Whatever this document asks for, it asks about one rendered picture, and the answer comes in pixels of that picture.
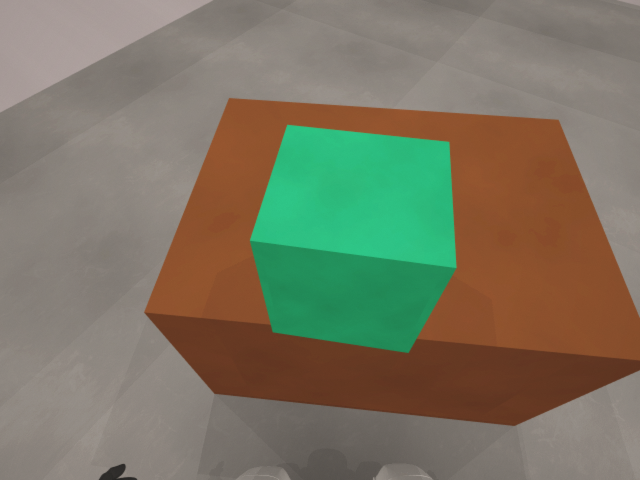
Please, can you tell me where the carton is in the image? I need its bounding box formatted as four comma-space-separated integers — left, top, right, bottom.
250, 125, 456, 353

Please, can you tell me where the pedestal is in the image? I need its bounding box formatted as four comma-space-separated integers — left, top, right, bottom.
144, 98, 640, 426

